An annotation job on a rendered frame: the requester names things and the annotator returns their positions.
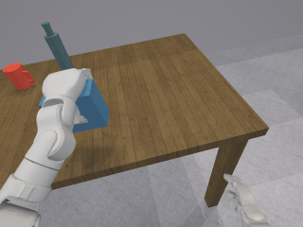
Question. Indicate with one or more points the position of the left robot hand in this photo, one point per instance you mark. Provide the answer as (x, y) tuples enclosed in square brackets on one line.
[(68, 83)]

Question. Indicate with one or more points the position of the sponge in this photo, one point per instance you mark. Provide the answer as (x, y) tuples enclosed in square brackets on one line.
[(91, 106)]

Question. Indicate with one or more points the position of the robot right forearm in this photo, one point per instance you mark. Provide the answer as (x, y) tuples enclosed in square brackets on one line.
[(253, 216)]

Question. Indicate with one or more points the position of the right robot hand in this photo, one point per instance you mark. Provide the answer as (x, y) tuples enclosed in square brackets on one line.
[(234, 201)]

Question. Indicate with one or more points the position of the table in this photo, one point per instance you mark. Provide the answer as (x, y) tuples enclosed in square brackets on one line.
[(166, 100)]

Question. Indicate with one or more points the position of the robot left forearm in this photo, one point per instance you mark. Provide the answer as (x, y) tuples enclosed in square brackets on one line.
[(54, 142)]

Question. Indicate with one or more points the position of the robot left upper arm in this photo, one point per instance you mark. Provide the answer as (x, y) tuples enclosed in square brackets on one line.
[(12, 215)]

